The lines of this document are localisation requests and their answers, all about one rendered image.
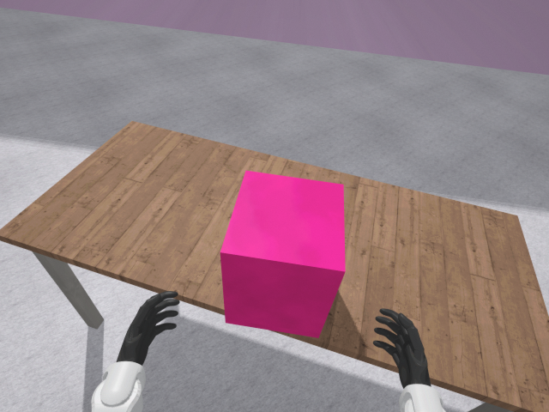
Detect right robot hand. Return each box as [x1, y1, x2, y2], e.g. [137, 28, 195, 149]
[373, 308, 431, 389]

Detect left robot hand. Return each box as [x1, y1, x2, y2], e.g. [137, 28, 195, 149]
[117, 291, 180, 365]

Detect table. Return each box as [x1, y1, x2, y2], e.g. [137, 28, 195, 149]
[0, 121, 549, 412]

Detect carton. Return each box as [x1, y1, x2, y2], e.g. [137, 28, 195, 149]
[220, 171, 346, 338]

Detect left robot forearm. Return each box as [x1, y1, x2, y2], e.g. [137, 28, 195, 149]
[91, 361, 146, 412]

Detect right robot forearm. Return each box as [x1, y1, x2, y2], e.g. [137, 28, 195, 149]
[399, 384, 446, 412]

